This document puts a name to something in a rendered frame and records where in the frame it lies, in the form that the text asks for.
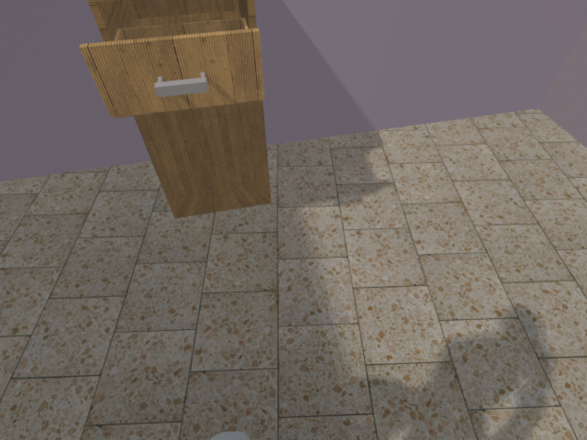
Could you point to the drawer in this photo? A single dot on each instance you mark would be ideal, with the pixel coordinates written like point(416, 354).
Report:
point(125, 70)

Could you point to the handle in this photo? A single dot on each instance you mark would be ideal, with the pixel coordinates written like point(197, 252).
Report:
point(178, 87)

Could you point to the cabinet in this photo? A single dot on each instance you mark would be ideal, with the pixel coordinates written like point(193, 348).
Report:
point(209, 159)

